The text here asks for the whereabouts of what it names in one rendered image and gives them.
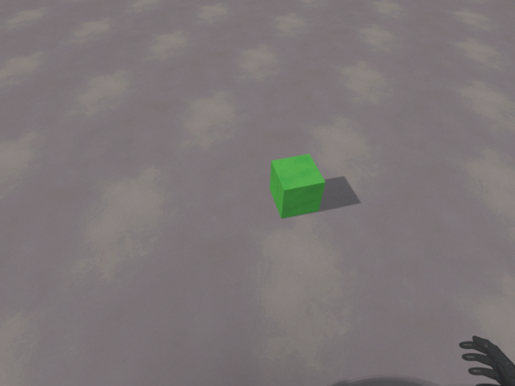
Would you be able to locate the right robot hand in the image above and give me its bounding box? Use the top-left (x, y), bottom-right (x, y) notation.
top-left (459, 335), bottom-right (515, 386)

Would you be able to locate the carton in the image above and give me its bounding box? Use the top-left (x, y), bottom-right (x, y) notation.
top-left (270, 154), bottom-right (325, 219)

